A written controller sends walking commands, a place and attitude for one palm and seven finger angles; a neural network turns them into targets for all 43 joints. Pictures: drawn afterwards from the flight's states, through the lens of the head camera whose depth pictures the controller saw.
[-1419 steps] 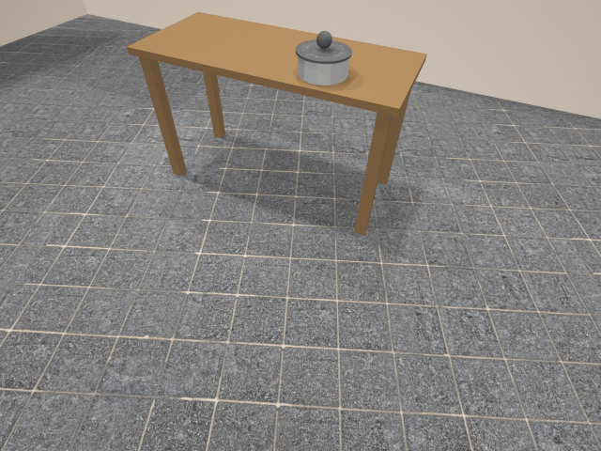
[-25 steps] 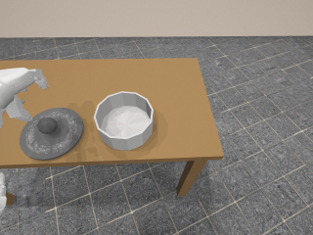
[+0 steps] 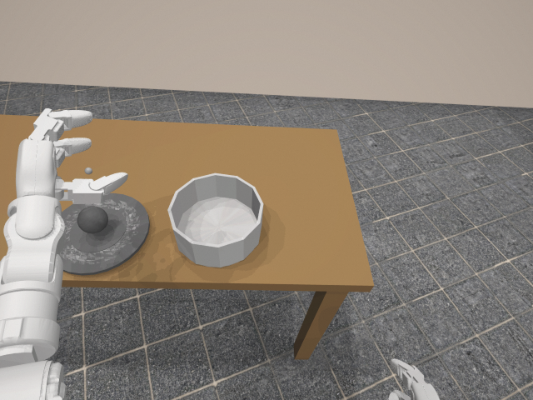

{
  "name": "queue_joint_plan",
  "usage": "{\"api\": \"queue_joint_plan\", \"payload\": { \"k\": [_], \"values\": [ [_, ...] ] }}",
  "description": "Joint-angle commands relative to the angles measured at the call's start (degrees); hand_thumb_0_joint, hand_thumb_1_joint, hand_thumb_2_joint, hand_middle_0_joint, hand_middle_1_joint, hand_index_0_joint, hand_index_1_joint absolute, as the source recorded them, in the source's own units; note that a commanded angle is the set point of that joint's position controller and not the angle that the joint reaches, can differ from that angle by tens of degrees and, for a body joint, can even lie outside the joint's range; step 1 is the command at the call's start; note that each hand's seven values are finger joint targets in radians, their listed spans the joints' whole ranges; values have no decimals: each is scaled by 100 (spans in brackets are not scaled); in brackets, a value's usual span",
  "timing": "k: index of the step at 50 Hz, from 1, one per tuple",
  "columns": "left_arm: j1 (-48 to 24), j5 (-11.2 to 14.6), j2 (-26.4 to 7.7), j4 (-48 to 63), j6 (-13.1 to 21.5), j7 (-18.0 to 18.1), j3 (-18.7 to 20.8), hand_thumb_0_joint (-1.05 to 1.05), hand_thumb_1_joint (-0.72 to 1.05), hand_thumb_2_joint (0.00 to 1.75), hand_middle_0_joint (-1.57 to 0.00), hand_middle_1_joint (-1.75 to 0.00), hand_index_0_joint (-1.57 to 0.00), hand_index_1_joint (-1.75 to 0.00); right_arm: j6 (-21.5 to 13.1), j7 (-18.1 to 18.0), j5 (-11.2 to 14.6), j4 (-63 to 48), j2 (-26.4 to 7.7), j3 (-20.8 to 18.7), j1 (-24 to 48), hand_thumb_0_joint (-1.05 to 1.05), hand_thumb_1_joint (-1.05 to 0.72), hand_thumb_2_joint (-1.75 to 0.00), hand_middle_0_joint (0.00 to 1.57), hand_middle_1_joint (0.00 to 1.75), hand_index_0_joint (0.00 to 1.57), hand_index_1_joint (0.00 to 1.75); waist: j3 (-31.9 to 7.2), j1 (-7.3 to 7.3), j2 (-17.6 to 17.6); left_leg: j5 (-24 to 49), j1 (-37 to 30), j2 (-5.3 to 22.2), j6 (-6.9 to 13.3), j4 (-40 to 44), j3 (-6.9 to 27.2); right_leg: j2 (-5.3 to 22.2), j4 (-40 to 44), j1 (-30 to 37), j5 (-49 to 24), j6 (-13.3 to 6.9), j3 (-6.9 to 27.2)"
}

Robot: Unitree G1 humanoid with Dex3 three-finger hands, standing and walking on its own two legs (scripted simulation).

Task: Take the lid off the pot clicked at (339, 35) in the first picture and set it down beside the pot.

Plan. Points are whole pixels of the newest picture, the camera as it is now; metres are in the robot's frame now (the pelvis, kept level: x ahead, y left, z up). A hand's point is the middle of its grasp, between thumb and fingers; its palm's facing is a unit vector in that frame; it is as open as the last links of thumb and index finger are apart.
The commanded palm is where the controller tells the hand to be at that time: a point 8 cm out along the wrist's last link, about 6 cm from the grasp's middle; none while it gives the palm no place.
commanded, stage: draw the hand back to the body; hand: left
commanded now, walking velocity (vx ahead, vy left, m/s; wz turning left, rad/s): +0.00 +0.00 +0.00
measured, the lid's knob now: (93, 219) +0.44 +0.37 -0.06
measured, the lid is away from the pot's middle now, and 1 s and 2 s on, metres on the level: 0.25 0.25 0.25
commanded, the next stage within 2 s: step back with the hand held close in 1.52 s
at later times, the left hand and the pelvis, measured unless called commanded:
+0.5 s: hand (89, 200) +0.32 +0.25 +0.14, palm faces +0.46 -0.84 -0.30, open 8.8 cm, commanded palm +0.26 +0.29 +0.16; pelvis +0.02 -0.04 +0.00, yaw +0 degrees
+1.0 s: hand (84, 258) +0.24 +0.22 +0.15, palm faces +0.44 -0.84 -0.31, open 7.5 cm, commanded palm +0.18 +0.26 +0.17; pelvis +0.00 -0.04 +0.00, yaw +0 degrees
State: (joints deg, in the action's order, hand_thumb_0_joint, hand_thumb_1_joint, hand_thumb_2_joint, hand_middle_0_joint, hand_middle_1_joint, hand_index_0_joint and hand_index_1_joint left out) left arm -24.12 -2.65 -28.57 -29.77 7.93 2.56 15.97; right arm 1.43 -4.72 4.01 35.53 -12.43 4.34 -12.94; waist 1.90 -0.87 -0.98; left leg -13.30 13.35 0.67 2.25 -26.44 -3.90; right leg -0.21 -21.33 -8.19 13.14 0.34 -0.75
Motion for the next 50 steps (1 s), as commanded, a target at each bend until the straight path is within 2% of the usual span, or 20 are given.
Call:
{"api": "queue_joint_plan", "payload": {
  "k": [1,2,4,6,7,11,16,18,22,23,26,28,30,33,36,39,41,46,49,50],
  "values": [
    [-1350,371,-1546,1713,347,365,781,0,18,68,-31,-76,-31,-76,-441,-17,-77,-536,-1080,-470,192,0,-90,-90,20,30,20,30,-1366,89,1166,1390,-1313,405,-154,399,589,66,239,-123,-1209,-369,-172],
    [-1037,419,-1394,1652,303,362,736,0,20,69,-31,-75,-31,-75,-454,0,-82,-550,-1081,-482,216,0,-90,-90,20,30,20,30,-1347,84,1050,1510,-1284,392,-137,425,519,39,213,-82,-1305,-351,-168],
    [-730,491,-1439,1938,270,362,870,0,25,70,-30,-72,-30,-72,-479,30,-81,-563,-1110,-532,258,0,-90,-90,20,30,20,30,-1417,118,595,1558,-1179,378,-74,340,443,65,164,74,-1527,-321,-172],
    [-494,531,-1405,2225,271,355,902,0,29,71,-29,-69,-29,-69,-506,44,-86,-562,-1116,-557,342,0,-90,-90,20,30,20,30,-1509,128,481,1795,-1225,357,-49,275,397,64,150,154,-1757,-293,-141],
    [-527,556,-1239,2268,242,343,756,0,31,72,-29,-68,-29,-68,-512,41,-79,-557,-1117,-560,354,0,-90,-90,20,30,20,30,-1557,83,469,1889,-1285,325,-35,313,324,29,170,149,-1836,-267,-109],
    [-789,559,-1190,2826,224,380,670,0,40,75,-28,-62,-28,-62,-591,33,-52,-483,-1109,-584,466,0,-90,-90,20,30,20,30,-1476,45,598,1879,-1429,286,3,224,285,51,226,63,-1960,-254,-61],
    [-109,591,-1256,3024,153,445,909,0,52,78,-26,-55,-26,-55,-667,35,-61,-447,-1067,-588,575,0,-90,-90,20,30,20,30,-1452,134,633,1847,-1463,192,36,220,174,57,266,261,-2185,-235,-27],
    [255,649,-1201,3005,99,435,958,0,56,80,-25,-52,-25,-52,-655,40,-72,-473,-1059,-585,606,0,-90,-90,20,30,20,30,-1452,168,389,1838,-1391,170,50,232,132,58,254,358,-2318,-208,-32],
    [507,691,-1183,3276,110,425,1041,0,65,82,-24,-46,-24,-46,-691,37,-91,-508,-1016,-576,739,0,-90,-90,20,30,20,30,-1332,181,419,1755,-1397,144,57,240,75,67,295,377,-2394,-183,0],
    [548,702,-1215,3456,105,426,1081,0,67,83,-23,-44,-23,-44,-708,41,-83,-537,-999,-573,779,0,-90,-90,20,30,20,30,-1339,213,571,1780,-1438,148,59,219,70,92,297,391,-2436,-185,21],
    [1066,737,-1030,3622,112,402,1065,0,74,85,-22,-40,-22,-40,-759,65,-96,-558,-958,-574,845,0,-90,-90,20,30,20,30,-1223,237,475,1836,-1446,150,58,192,47,105,318,400,-2590,-174,8],
    [1168,774,-834,3552,51,370,928,0,79,87,-22,-37,-22,-37,-746,58,-92,-568,-952,-562,877,0,-90,-90,20,30,20,30,-1009,209,366,1644,-1386,155,59,243,32,97,361,260,-2388,-152,-3],
    [1279,784,-913,3744,57,382,1043,0,83,88,-21,-34,-21,-34,-773,46,-106,-586,-951,-574,939,0,-90,-90,20,30,20,30,-986,228,280,1550,-1402,157,89,229,23,120,398,228,-2320,-135,24],
    [1400,800,-838,4116,96,370,999,0,90,90,-20,-30,-20,-30,-807,38,-114,-633,-909,-566,1018,0,-90,-90,20,30,20,30,-1036,246,413,1522,-1511,147,88,264,17,128,448,237,-2254,-129,50],
    [1484,808,-678,4365,133,373,880,0,90,90,-20,-30,-20,-30,-860,29,-121,-616,-871,-548,1084,0,-90,-90,20,30,20,30,-857,217,498,1329,-1556,152,81,313,36,123,568,119,-1927,-139,50],
    [1924,826,-656,4455,147,399,976,0,90,90,-20,-30,-20,-30,-901,13,-155,-630,-873,-550,1132,0,-90,-90,20,30,20,30,-890,296,398,1236,-1557,156,89,348,61,120,588,137,-1749,-139,50],
    [2123,815,-603,4736,182,404,949,0,90,90,-20,-30,-20,-30,-940,23,-166,-636,-838,-549,1144,0,-90,-90,20,30,20,30,-885,287,556,1252,-1604,152,76,367,70,122,612,158,-1728,-150,52],
    [2609,837,-443,4958,212,382,881,0,90,90,-20,-30,-20,-30,-968,23,-186,-663,-824,-549,1190,0,-90,-90,20,30,20,30,-679,306,342,1028,-1519,177,64,456,118,113,699,78,-1370,-146,28],
    [2947,824,-401,5365,249,383,858,0,90,90,-20,-30,-20,-30,-993,24,-215,-721,-795,-548,1247,0,-90,-90,20,30,20,30,-778,363,541,1043,-1574,169,65,465,123,119,689,117,-1344,-163,51],
    [3095,825,-346,5339,234,378,835,0,90,90,-20,-30,-20,-30,-997,22,-231,-717,-795,-537,1243,0,-90,-90,20,30,20,30,-693,363,441,1022,-1522,178,62,476,132,115,694,98,-1309,-160,36]
  ]
}}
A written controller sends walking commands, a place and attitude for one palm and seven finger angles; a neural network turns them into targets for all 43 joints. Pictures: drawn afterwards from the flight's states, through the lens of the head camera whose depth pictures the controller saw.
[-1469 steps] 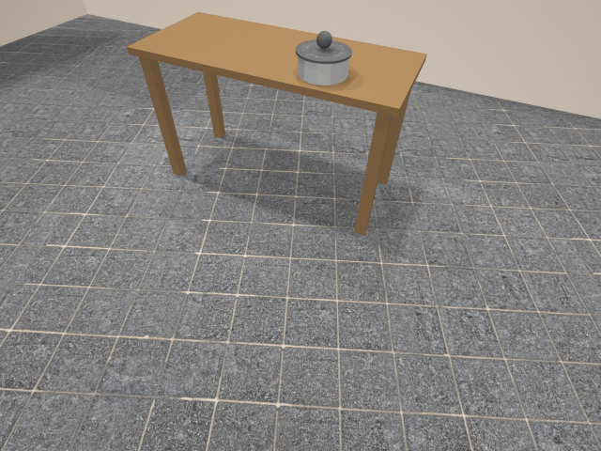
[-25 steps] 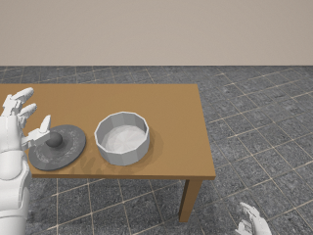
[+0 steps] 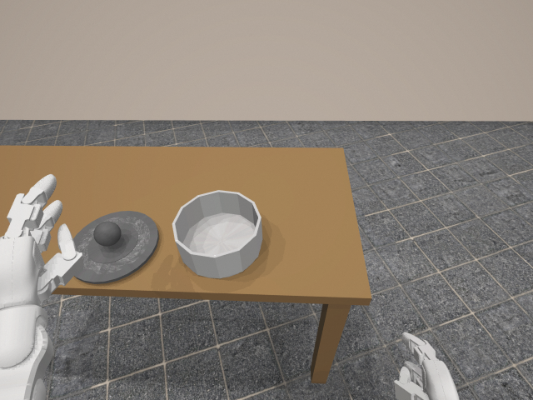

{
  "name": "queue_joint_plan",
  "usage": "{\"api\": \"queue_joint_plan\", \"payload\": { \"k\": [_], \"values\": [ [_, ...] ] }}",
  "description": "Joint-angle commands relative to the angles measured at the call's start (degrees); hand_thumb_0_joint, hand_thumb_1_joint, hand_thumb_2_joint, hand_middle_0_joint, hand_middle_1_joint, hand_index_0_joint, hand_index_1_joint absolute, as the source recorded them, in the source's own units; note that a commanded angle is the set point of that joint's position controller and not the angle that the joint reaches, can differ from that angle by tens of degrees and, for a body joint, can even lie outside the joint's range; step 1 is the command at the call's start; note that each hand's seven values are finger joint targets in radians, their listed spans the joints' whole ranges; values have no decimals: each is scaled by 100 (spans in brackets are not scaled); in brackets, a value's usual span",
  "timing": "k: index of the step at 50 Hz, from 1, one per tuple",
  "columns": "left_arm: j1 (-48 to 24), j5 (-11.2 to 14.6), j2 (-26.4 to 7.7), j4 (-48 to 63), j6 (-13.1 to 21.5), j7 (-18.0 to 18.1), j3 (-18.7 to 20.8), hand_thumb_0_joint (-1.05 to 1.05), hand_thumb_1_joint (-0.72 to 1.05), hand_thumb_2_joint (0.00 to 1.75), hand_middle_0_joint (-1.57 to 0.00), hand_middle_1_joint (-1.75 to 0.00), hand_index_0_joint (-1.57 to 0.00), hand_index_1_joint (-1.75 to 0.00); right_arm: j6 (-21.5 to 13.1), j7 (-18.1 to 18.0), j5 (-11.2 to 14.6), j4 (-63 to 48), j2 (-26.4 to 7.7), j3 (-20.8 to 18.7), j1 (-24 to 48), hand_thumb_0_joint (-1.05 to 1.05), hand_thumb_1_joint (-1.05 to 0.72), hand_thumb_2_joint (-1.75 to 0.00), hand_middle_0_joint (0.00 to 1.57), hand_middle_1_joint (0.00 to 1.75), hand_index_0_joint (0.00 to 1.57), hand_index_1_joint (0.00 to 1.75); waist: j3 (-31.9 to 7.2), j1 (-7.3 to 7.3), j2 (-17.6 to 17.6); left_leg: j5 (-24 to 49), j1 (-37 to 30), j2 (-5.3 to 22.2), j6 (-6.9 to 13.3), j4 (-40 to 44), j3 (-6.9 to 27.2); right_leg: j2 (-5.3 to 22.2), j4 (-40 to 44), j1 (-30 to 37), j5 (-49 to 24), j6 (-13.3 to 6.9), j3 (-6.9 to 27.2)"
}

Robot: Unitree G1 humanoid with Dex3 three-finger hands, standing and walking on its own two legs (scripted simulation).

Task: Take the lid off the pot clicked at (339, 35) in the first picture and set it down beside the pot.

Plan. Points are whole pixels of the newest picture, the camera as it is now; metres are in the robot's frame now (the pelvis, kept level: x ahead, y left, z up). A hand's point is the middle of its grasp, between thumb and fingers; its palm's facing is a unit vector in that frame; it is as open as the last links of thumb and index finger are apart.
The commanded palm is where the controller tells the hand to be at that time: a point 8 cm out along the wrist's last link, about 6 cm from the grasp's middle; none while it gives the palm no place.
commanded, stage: draw the hand back to the body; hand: left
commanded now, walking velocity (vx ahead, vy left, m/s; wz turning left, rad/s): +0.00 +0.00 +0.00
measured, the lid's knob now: (107, 233) +0.44 +0.41 -0.07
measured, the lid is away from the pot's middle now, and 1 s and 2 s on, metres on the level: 0.25 0.25 0.25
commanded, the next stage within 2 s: step back with the hand held close in 0.52 s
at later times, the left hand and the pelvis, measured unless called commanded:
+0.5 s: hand (47, 308) +0.17 +0.26 +0.15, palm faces +0.39 -0.85 -0.35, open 7.4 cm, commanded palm +0.12 +0.31 +0.17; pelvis -0.01 +0.02 +0.00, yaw +1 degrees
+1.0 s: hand (48, 312) +0.17 +0.27 +0.13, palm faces +0.15 -0.87 -0.47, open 7.4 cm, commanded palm +0.11 +0.33 +0.17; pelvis -0.03 +0.06 -0.01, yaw -3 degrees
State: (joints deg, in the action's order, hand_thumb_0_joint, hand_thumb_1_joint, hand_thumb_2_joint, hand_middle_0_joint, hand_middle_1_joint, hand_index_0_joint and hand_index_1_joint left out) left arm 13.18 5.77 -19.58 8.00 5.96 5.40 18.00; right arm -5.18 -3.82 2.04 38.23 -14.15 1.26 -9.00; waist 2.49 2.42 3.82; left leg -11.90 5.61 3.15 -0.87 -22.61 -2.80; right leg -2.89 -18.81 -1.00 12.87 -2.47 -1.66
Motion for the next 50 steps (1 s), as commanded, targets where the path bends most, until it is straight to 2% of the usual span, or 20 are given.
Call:
{"api": "queue_joint_plan", "payload": {
  "k": [1,8,12,15,16,17,21,25,28,31,32,33,34,35,38,41,44,46,47,50],
  "values": [
    [-603,-22,-1201,1667,448,78,571,0,90,90,-20,-30,-20,-30,-340,-58,-21,-996,-605,-227,874,0,-90,-90,20,30,20,30,-653,14,-35,826,-751,-68,360,121,41,374,496,-676,-1177,121,131],
    [119,-46,-1041,2214,455,56,473,0,90,90,-20,-30,-20,-30,-360,-52,-67,-1062,-580,-225,886,0,-90,-90,20,30,20,30,-582,46,-143,676,-678,-36,345,152,88,369,512,-735,-915,113,127],
    [563,-75,-984,2723,477,79,422,0,90,90,-20,-30,-20,-30,-425,-44,-95,-1105,-549,-218,883,0,-90,-90,20,30,20,30,-560,54,138,618,-637,-30,309,173,138,358,481,-729,-819,81,124],
    [1088,-86,-932,2782,422,81,442,0,90,90,-20,-30,-20,-30,-415,-32,-115,-1124,-540,-212,855,0,-90,-90,20,30,20,30,-536,100,-31,702,-566,-13,302,154,173,358,434,-717,-890,75,100],
    [1166,-94,-916,2843,416,75,419,0,90,90,-20,-30,-20,-30,-407,-24,-108,-1123,-541,-206,846,0,-90,-90,20,30,20,30,-475,81,69,664,-532,-19,289,174,195,355,440,-725,-830,65,105],
    [1304,-72,-774,2785,382,64,308,0,90,90,-20,-30,-20,-30,-391,-33,-104,-1127,-509,-212,839,0,-90,-90,20,30,20,30,-316,40,-99,550,-453,6,283,195,184,340,462,-818,-698,87,83],
    [867,-113,-952,3051,385,114,403,0,90,90,-20,-30,-20,-30,-397,-65,-123,-1130,-543,-183,845,0,-90,-90,20,30,20,30,-264,14,14,311,-424,-13,279,250,283,342,499,-860,-444,68,96],
    [1217,-120,-818,3008,334,126,336,0,90,90,-20,-30,-20,-30,-399,-90,-146,-1155,-522,-190,833,0,-90,-90,20,30,20,30,-317,75,-145,328,-451,-2,295,219,279,342,482,-859,-425,64,108],
    [1077,-160,-770,3251,333,113,205,0,90,90,-20,-30,-20,-30,-419,-59,-144,-1180,-525,-169,853,0,-90,-90,20,30,20,30,-433,58,178,272,-454,-17,259,250,315,343,441,-805,-391,52,112],
    [996,-178,-951,3312,329,167,369,0,90,90,-20,-30,-20,-30,-454,-60,-153,-1157,-533,-158,822,0,-90,-90,20,30,20,30,-411,62,240,256,-406,-23,236,276,376,323,396,-741,-393,28,107],
    [100,-121,-2058,3931,640,190,1510,0,90,90,-20,-30,-20,-30,-363,-85,-97,-1378,-594,-195,765,0,-90,-90,20,30,20,30,72,35,86,-282,26,90,403,138,299,536,542,-1312,-870,80,895],
    [547,-136,-1552,3305,687,151,1186,0,90,90,-20,-30,-20,-30,-322,-68,-157,-1156,-452,-166,652,0,-90,-90,20,30,20,30,228,-42,-450,-380,208,35,403,-16,356,663,583,-1382,-920,90,930],
    [840,-167,-1386,3140,680,117,1032,0,90,90,-20,-30,-20,-30,-286,-24,-160,-1134,-452,-214,627,0,-90,-90,20,30,20,30,227,-56,-809,-272,148,60,402,-152,363,745,580,-1470,-1164,96,1046],
    [967,-165,-1140,2989,665,53,857,0,90,90,-20,-30,-20,-30,-260,12,-150,-1191,-498,-257,571,0,-90,-90,20,30,20,30,112,-98,-877,-146,152,95,386,-236,329,808,475,-1428,-1377,112,1083],
    [1442,-159,-860,3006,743,-66,645,0,90,90,-20,-30,-20,-30,-277,48,-114,-1343,-569,-316,573,0,-90,-90,20,30,20,30,-421,-92,-291,277,147,235,418,-155,307,822,19,-1170,-1705,197,866],
    [1978,-146,-903,3373,810,-117,714,0,90,90,-20,-30,-20,-30,-246,91,-82,-1492,-613,-363,527,0,-90,-90,20,30,20,30,-996,-64,9,1065,39,398,486,-137,376,786,-420,-938,-1941,276,619],
    [2395,-164,-1131,3865,845,-99,1001,0,90,90,-20,-30,-20,-30,-191,125,-63,-1673,-583,-414,496,0,-90,-90,20,30,20,30,-1288,-46,-128,1657,95,556,537,-186,495,702,-761,-931,-1834,343,432],
    [2536,-180,-1443,4243,911,-46,1323,0,90,90,-20,-30,-20,-30,-171,124,-60,-1728,-582,-437,510,0,-90,-90,20,30,20,30,-1390,-30,51,1874,228,664,585,-102,661,640,-1020,-898,-1503,355,327],
    [2675,-160,-1368,4321,925,-31,1304,0,90,90,-20,-30,-20,-30,-168,122,-55,-1750,-547,-433,459,0,-90,-90,20,30,20,30,-1361,-42,134,1919,303,733,596,-56,708,594,-1165,-959,-1114,372,233],
    [2767,-148,-1373,4542,939,24,1352,0,90,90,-20,-30,-20,-30,-248,120,-62,-1738,-543,-468,363,0,-90,-90,20,30,20,30,-1149,-53,848,1808,551,1004,667,95,800,542,-1532,-1185,125,397,59]
  ]
}}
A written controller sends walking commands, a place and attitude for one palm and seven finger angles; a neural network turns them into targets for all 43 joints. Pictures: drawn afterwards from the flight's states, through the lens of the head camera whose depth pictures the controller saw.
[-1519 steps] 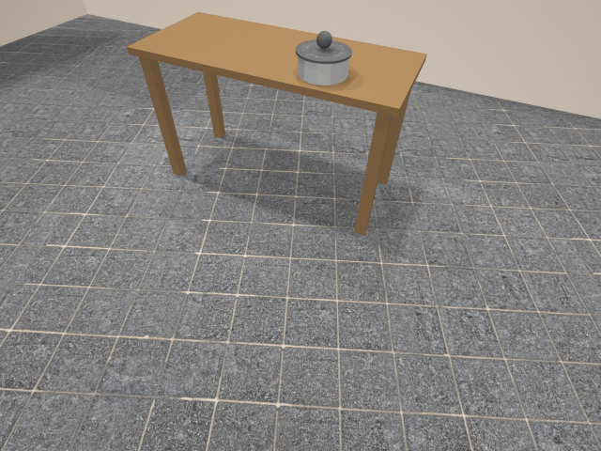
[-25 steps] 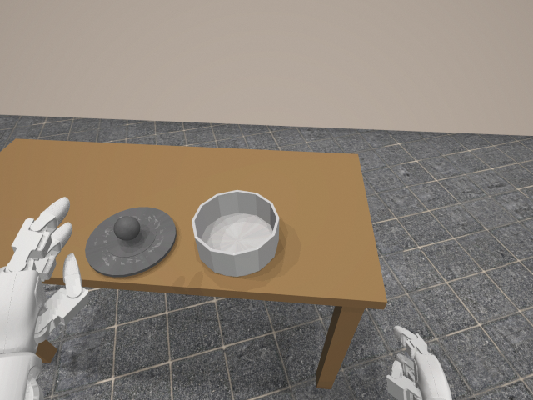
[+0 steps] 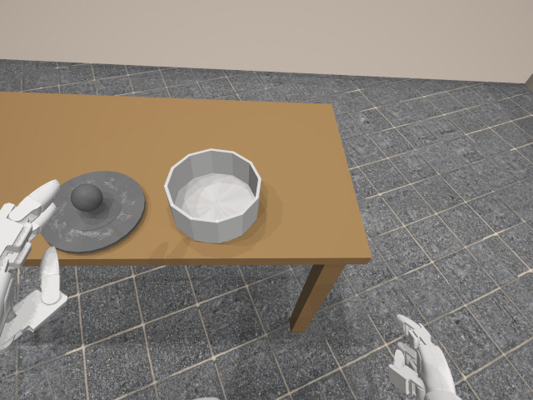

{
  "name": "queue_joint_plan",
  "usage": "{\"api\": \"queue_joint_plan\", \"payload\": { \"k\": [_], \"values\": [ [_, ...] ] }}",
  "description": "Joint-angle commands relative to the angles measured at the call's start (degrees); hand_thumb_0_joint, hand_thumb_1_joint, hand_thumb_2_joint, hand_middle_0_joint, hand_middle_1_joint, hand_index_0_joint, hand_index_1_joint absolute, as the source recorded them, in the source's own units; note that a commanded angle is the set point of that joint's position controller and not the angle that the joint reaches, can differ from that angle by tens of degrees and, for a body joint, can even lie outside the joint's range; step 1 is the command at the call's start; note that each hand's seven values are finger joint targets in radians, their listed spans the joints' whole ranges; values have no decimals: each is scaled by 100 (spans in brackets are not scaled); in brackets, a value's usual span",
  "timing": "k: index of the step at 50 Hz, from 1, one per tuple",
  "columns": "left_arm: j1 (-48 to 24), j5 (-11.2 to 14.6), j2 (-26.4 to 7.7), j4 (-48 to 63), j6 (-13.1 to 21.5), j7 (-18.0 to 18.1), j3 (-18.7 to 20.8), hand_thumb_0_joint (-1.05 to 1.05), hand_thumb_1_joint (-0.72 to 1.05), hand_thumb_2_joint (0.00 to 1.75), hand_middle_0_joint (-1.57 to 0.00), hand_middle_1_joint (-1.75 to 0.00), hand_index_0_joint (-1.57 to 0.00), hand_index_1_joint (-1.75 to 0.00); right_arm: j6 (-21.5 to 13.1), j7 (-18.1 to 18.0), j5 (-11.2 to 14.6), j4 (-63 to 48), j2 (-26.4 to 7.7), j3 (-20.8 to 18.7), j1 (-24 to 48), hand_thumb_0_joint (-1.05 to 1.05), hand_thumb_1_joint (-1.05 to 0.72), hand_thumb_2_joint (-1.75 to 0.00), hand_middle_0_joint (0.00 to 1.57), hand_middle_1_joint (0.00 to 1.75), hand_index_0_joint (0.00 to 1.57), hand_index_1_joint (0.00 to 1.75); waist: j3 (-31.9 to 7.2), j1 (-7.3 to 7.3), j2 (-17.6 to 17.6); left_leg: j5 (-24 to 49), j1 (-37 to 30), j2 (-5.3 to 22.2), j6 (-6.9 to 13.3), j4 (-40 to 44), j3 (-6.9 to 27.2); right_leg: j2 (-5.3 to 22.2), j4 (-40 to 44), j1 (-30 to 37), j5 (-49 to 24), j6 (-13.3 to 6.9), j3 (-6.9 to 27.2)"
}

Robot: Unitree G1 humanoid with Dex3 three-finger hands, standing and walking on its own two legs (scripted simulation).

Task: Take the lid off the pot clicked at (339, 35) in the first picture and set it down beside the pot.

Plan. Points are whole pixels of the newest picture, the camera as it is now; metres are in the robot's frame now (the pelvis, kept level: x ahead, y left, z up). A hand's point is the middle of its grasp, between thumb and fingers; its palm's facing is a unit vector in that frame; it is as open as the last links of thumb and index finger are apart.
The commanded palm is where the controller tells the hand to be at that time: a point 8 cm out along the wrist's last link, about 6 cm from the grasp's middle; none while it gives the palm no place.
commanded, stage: step back with the hand held close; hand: left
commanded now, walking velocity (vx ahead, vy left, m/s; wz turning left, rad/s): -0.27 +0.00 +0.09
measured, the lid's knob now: (87, 197) +0.45 +0.37 -0.06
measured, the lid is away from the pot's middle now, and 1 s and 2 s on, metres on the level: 0.25 0.25 0.25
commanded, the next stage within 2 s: stop stepping back and stand still in 0.94 s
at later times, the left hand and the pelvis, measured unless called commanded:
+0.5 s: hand (7, 373) +0.13 +0.23 +0.16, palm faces +0.32 -0.83 -0.45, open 7.5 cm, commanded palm +0.05 +0.28 +0.18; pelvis -0.07 +0.00 -0.01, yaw +1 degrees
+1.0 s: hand out of the picture +0.06 +0.23 +0.15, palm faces +0.24 -0.88 -0.40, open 7.4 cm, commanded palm -0.02 +0.28 +0.18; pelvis -0.16 +0.00 -0.02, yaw -2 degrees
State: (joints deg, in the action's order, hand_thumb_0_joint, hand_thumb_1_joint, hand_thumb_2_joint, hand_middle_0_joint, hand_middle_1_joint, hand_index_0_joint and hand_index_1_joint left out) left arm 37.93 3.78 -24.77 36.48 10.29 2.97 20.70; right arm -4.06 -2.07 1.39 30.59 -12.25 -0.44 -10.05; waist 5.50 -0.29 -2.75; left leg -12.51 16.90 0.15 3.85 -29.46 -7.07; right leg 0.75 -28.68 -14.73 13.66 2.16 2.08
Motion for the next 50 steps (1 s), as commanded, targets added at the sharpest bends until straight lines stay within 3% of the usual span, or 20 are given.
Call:
{"api": "queue_joint_plan", "payload": {
  "k": [1,8,11,14,16,18,21,22,24,29,32,36,39,42,43,44,45,46,47,50],
  "values": [
    [239,35,-936,1807,517,294,1143,0,90,90,-20,-30,-20,-30,-416,-64,-9,-948,-758,-307,431,0,-90,-90,20,30,20,30,-1453,196,1672,1727,-539,1372,217,845,1276,166,-631,181,325,-71,-328],
    [-122,26,-521,996,381,384,819,0,90,90,-20,-30,-20,-30,-602,-114,31,-785,-835,-309,127,0,-90,-90,20,30,20,30,-906,57,707,-128,234,1315,81,531,1205,352,-160,232,-136,-102,-368],
    [-257,6,-551,719,361,400,758,0,90,90,-20,-30,-20,-30,-548,-164,53,-838,-785,-338,82,0,-90,-90,20,30,20,30,-626,-27,-334,-2083,614,673,-92,-85,1029,842,571,-354,205,-386,392],
    [-447,-20,-599,846,397,454,600,0,90,90,-20,-30,-20,-30,-512,-159,-10,-733,-646,-304,46,0,-90,-90,20,30,20,30,-531,-133,-733,-1701,-54,271,-226,-1394,854,1492,1354,-1511,1107,-763,1057],
    [-582,-68,-778,1190,464,522,701,0,90,90,-20,-30,-20,-30,-503,-167,-59,-756,-657,-253,154,0,-90,-90,20,30,20,30,-684,-148,-396,-1447,40,290,-175,-1127,1043,1484,1043,-1234,408,-782,870],
    [-412,-60,-741,1357,542,573,767,0,90,90,-20,-30,-20,-30,-519,-205,-56,-867,-708,-241,235,0,-90,-90,20,30,20,30,-769,-118,193,-1608,465,647,19,15,1585,953,278,-733,255,-480,340],
    [-330,-167,-913,1743,611,640,964,0,90,90,-20,-30,-20,-30,-592,-230,-32,-1035,-732,-217,400,0,-90,-90,20,30,20,30,-830,9,2175,-2859,1600,1677,300,1966,2655,81,-1781,194,1037,-92,-374],
    [-371,-211,-881,1838,622,656,990,0,90,90,-20,-30,-20,-30,-653,-211,-56,-1023,-646,-219,347,0,-90,-90,20,30,20,30,-927,-8,2340,-3019,1909,1799,337,2232,2579,-37,-2616,399,1327,-91,-307],
    [-217,-119,-829,1633,665,651,1060,0,90,90,-20,-30,-20,-30,-728,-146,-29,-901,-654,-312,198,0,-90,-90,20,30,20,30,-950,17,1903,-2608,1750,1808,311,2060,2227,-105,-3030,172,1570,-94,-287],
    [-239,35,-528,1204,566,595,767,0,90,90,-20,-30,-20,-30,-822,-59,-38,-681,-683,-305,38,0,-90,-90,20,30,20,30,-1071,-3,1331,-1400,120,1469,63,1397,1836,-27,-715,-379,1597,-102,-420],
    [-404,1,-507,1052,625,468,586,0,90,90,-20,-30,-20,-30,-783,-39,-36,-597,-645,-260,9,0,-90,-90,20,30,20,30,-1418,-20,983,-867,-275,972,-214,369,1377,61,1120,281,-36,-194,-563],
    [-446,53,-924,917,799,370,692,0,90,90,-20,-30,-20,-30,-720,-101,125,-545,-618,-418,-87,0,-90,-90,20,30,20,30,-1458,-120,-1513,-1364,-220,-66,-451,-3003,678,1883,1217,-825,-1020,-1010,526],
    [-300,-27,-790,904,725,360,735,0,90,90,-20,-30,-20,-30,-464,-81,99,-671,-293,-156,429,0,-90,-90,20,30,20,30,-902,-181,-629,-1692,1150,102,-386,-3264,885,1947,282,-185,-3626,-1063,311],
    [-687,-2,-812,1176,878,421,734,0,90,90,-20,-30,-20,-30,-431,-165,130,-692,-375,8,480,0,-90,-90,20,30,20,30,-424,-280,369,-629,817,10,-345,-423,660,1270,-782,-23,-3862,-482,-291],
    [-654,73,-798,1341,954,441,771,0,90,90,-20,-30,-20,-30,-514,-188,148,-767,-529,-87,449,0,-90,-90,20,30,20,30,-467,-261,779,994,208,431,-178,481,1047,887,-1480,-323,-2960,-264,-421],
    [-671,92,-798,1502,991,453,826,0,90,90,-20,-30,-20,-30,-616,-140,76,-789,-648,-220,384,0,-90,-90,20,30,20,30,-584,-177,1815,3362,-600,1469,266,849,2230,229,-2364,-1336,-103,-71,-379],
    [-703,48,-879,1608,1050,446,881,0,90,90,-20,-30,-20,-30,-709,-68,-23,-625,-643,-304,115,0,-90,-90,20,30,20,30,-1058,-124,2001,4653,-1014,1997,628,503,2870,-66,-2920,-1629,2137,-103,171],
    [-590,58,-731,1327,1051,430,832,0,90,90,-20,-30,-20,-30,-732,12,35,-476,-652,-375,-52,0,-90,-90,20,30,20,30,-1132,-164,1490,4471,-1292,2103,657,513,2679,-162,-3301,-1751,2490,-127,250],
    [-336,140,-705,1239,959,385,923,0,90,90,-20,-30,-20,-30,-793,33,-22,-534,-646,-420,-58,0,-90,-90,20,30,20,30,-1387,-123,1441,3384,-932,2050,655,580,2576,-98,-3581,-1645,2352,-47,308],
    [-244,116,-838,1971,837,435,1159,0,90,90,-20,-30,-20,-30,-786,144,-9,-596,-628,-511,16,0,-90,-90,20,30,20,30,-1679,-167,1710,2857,-389,1560,512,361,2036,-117,-3555,-1131,1498,27,260]
  ]
}}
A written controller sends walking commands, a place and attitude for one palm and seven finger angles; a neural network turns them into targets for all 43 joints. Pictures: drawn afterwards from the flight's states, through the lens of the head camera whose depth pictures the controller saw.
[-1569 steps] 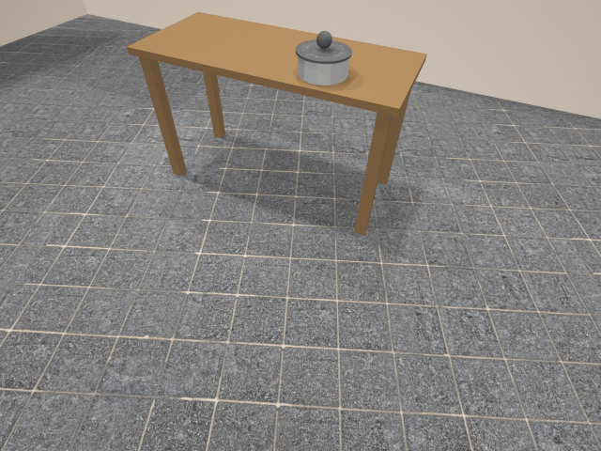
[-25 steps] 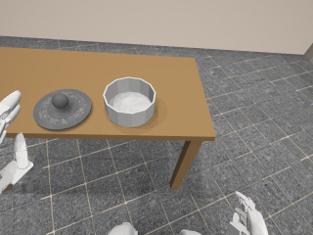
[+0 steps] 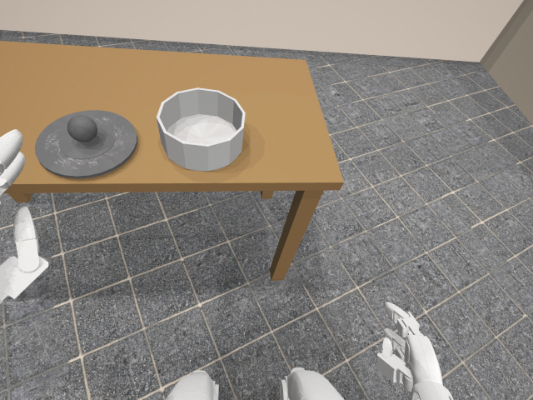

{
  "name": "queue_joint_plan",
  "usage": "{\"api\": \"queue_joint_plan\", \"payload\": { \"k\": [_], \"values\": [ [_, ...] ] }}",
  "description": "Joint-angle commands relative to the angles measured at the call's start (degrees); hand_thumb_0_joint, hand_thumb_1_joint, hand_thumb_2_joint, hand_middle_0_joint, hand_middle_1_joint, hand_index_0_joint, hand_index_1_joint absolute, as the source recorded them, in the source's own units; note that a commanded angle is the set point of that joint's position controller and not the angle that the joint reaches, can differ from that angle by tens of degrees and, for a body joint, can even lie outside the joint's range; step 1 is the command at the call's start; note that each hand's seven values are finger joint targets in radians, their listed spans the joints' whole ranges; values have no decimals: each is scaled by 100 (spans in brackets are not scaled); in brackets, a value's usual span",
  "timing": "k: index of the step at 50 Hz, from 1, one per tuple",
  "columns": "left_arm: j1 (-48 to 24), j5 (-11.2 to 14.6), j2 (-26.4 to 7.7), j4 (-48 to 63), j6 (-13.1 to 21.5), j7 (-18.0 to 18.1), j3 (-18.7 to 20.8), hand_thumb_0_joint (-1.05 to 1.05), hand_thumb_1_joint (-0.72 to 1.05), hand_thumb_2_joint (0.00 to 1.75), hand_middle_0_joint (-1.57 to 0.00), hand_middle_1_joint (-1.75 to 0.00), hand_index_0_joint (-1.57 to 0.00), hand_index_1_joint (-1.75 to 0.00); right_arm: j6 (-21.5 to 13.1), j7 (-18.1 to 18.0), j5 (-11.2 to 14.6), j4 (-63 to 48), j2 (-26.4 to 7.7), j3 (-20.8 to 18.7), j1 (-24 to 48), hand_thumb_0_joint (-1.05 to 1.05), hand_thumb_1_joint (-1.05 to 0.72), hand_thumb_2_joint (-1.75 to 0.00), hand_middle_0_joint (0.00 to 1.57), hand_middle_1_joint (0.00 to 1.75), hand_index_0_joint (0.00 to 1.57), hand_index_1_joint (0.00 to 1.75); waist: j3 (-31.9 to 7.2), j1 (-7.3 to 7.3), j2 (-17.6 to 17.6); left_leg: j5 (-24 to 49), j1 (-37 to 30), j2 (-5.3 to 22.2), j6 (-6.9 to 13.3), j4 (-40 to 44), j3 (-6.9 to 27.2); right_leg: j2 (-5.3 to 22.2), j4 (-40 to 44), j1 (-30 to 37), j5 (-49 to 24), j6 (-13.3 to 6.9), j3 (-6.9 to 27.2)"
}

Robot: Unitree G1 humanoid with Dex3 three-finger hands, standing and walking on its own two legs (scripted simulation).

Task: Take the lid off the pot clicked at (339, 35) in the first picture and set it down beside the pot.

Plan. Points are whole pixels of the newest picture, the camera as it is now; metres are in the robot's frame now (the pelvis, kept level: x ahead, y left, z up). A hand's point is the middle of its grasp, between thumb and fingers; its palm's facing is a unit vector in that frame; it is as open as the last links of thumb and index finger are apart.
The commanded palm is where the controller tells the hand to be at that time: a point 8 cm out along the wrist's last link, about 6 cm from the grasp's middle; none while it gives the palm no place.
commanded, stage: stop stepping back and stand still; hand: left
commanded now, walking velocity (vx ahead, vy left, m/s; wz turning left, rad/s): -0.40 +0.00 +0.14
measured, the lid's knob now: (82, 128) +0.60 +0.40 -0.04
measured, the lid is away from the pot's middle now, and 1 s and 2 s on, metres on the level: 0.25 0.25 0.25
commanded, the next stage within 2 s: none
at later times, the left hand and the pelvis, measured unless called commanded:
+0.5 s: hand out of the picture +0.05 +0.24 +0.16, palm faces +0.43 -0.82 -0.38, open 7.4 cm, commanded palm -0.02 +0.27 +0.20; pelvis -0.13 -0.02 +0.00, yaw +4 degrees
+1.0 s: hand out of the picture -0.02 +0.28 -0.06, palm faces +0.36 -0.89 -0.30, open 7.4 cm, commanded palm none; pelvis -0.20 +0.02 -0.02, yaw +11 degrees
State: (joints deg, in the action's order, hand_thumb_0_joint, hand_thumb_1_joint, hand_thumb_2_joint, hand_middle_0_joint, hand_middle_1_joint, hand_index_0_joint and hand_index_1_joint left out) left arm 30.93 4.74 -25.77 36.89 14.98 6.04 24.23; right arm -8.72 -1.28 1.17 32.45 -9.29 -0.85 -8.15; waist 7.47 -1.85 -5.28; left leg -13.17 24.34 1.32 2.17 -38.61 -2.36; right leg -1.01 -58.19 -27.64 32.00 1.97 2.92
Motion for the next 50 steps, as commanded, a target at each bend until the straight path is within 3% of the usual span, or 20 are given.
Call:
{"api": "queue_joint_plan", "payload": {
  "k": [1,2,3,4,5,9,11,13,14,18,24,27,29,31,36,38,41,42,48,50],
  "values": [
    [593,40,-741,2143,383,125,813,0,90,90,-20,-30,-20,-30,-360,104,51,-838,-916,-471,-142,0,-90,-90,20,30,20,30,-2005,23,1925,2407,-1124,1345,570,1354,1439,40,-393,277,-381,44,-3],
    [-1216,-727,965,-3661,-1021,-476,-1692,0,90,90,-20,-30,-20,-30,103,82,-300,561,-1659,-472,-71,0,-90,-90,20,30,20,30,-1332,-579,1905,3808,-633,1202,611,305,2222,424,-507,-645,-652,296,265],
    [-839,109,-1189,3659,-146,-38,945,0,90,90,-20,-30,-20,-30,-76,183,243,-1422,-653,-517,402,0,-90,-90,20,30,20,30,-2093,247,1419,204,-737,1359,345,1831,1122,-34,-110,802,-453,112,84],
    [707,107,-1408,2328,172,166,1537,0,90,90,-20,-30,-20,-30,-257,48,66,-1056,-1032,-497,-67,0,-90,-90,20,30,20,30,-1764,5,2123,-999,-113,1206,421,1840,1323,15,162,829,-656,-10,-380],
    [1377,15,-1209,2029,232,128,1256,0,90,90,-20,-30,-20,-30,-245,60,35,-1021,-933,-518,-252,0,-90,-90,20,30,20,30,-1824,145,1329,-1972,-24,970,307,1939,1545,-156,681,1037,-515,-117,-631],
    [1398,-56,-879,1975,-6,159,984,0,90,90,-20,-30,-20,-30,-63,75,21,-1092,-832,-250,38,0,-90,-90,20,30,20,30,-1392,222,2296,-2873,919,700,55,1474,1053,-88,2377,2360,-952,-270,-876],
    [892,-152,-959,1484,-20,92,830,0,90,90,-20,-30,-20,-30,-18,48,64,-1002,-738,-287,-216,0,-90,-90,20,30,20,30,-1238,170,317,-2134,635,-269,-234,-1239,8,673,3828,1729,-1193,-616,-130],
    [193,-53,-888,809,-55,53,563,0,90,90,-20,-30,-20,-30,-45,-39,188,-830,-1021,-449,-330,0,-90,-90,20,30,20,30,-909,-41,-1358,-1016,574,-437,-244,-4531,522,2061,4667,15,-1541,-1187,1560],
    [-51,-96,-840,621,-91,-28,511,0,90,90,-20,-30,-20,-30,8,-21,154,-745,-1157,-484,-307,0,-90,-90,20,30,20,30,-717,-128,-1373,-547,310,-315,-227,-4979,791,1902,4424,-754,-1572,-1169,1288],
    [-457,-193,-739,-318,2,-143,319,0,90,90,-20,-30,-20,-30,280,-102,140,-817,-841,-200,75,0,-90,-90,20,30,20,30,-246,-52,381,-427,505,54,-50,-3844,489,1629,3780,-676,-1273,-868,286],
    [-115,-294,-818,1313,206,122,389,0,90,90,-20,-30,-20,-30,-221,-241,130,-880,-760,-222,-138,0,-90,-90,20,30,20,30,-1541,151,-4,-652,-673,-46,227,1573,-80,1338,2135,1613,-2894,-736,512],
    [288,-293,-868,2002,395,295,554,0,90,90,-20,-30,-20,-30,-467,-248,13,-1044,-608,-283,-117,0,-90,-90,20,30,20,30,-1587,163,2395,2908,-2162,820,307,2888,0,-236,-460,545,-706,-302,-965],
    [-250,-312,-1060,2210,451,298,605,0,90,90,-20,-30,-20,-30,-547,-203,-142,-785,-527,-185,-138,0,-90,-90,20,30,20,30,-657,-189,3287,3276,-1523,1104,574,1821,1085,92,-688,-548,213,-275,-505],
    [-880,-378,-816,1650,519,202,454,0,90,90,-20,-30,-20,-30,-552,-40,-67,-431,-738,-281,-166,0,-90,-90,20,30,20,30,-78,-144,1594,2273,-920,1500,837,1763,1698,289,-505,-528,-51,-369,108],
    [720,-137,-604,-35,123,-4,640,0,90,90,-20,-30,-20,-30,-101,3,219,-836,-824,-299,-218,0,-90,-90,20,30,20,30,-1124,87,-24,-339,-181,58,306,-1807,2,352,3303,2065,-2327,-568,-423],
    [810,53,-825,-210,113,-68,901,0,90,90,-20,-30,-20,-30,140,2,281,-1103,-880,-445,-27,0,-90,-90,20,30,20,30,-1328,129,-1544,-1957,1019,-424,12,-4109,344,1854,3848,1627,-1119,-1325,2366],
    [99,21,-939,381,157,-151,989,0,90,90,-20,-30,-20,-30,348,121,193,-1014,-976,-420,213,0,-90,-90,20,30,20,30,-834,75,-945,-1157,1039,134,-65,-4421,826,1812,4068,205,489,-1439,2449],
    [-1315,-1174,711,-3059,-1014,-353,-1261,0,90,90,-20,-30,-20,-30,368,353,-153,0,-1371,-461,-202,0,-90,-90,20,30,20,30,-928,-544,200,-1174,1508,611,-64,-4817,970,2123,3388,-177,-69,-1245,1057],
    [-2269,-914,708,-4585,-1655,-389,-1750,0,90,90,-20,-30,-20,-30,958,276,-270,255,-891,-404,-1575,0,-90,-90,20,30,20,30,-343,-634,-369,-1559,-1514,426,77,-407,120,1512,2737,-2136,1230,-915,13],
    [-2147,-819,1601,-5142,-1704,-521,-1988,0,90,90,-20,-30,-20,-30,878,171,-451,635,-1216,-429,-2371,0,-90,-90,20,30,20,30,264,-726,2992,-2243,-1419,1300,505,2420,2494,-259,-1556,-3181,866,-308,-907]
  ]
}}
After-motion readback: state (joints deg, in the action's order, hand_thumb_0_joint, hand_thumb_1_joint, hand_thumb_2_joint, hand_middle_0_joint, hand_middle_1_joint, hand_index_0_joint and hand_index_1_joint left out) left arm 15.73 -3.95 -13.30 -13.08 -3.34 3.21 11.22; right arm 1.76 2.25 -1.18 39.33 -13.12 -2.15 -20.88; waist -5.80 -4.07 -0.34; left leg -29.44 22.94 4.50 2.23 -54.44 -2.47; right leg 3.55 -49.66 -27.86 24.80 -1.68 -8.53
